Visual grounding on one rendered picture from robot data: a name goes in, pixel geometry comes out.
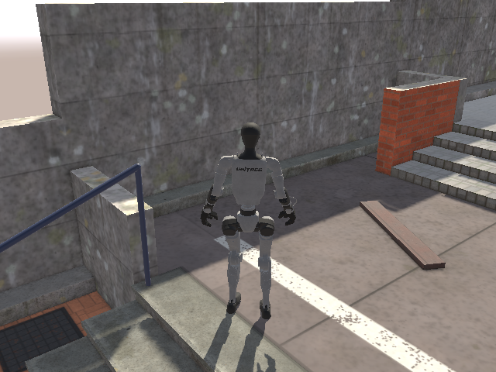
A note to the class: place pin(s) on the humanoid robot head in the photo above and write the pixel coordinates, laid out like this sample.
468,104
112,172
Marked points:
250,133

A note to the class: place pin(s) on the right robot hand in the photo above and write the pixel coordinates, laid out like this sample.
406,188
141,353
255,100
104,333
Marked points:
292,217

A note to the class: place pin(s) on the robot right upper arm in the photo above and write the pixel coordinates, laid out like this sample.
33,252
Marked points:
277,176

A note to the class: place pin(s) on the right robot forearm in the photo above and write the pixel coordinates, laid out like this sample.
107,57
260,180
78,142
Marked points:
286,203

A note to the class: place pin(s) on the left robot hand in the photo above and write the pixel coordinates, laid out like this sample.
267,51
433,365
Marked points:
204,217

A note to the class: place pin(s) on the left robot forearm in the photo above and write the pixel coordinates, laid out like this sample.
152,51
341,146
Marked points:
210,202

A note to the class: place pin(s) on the robot left upper arm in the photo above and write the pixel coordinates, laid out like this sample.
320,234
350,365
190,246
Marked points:
220,175

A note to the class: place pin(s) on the right robot foot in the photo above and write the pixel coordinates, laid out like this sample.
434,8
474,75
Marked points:
265,311

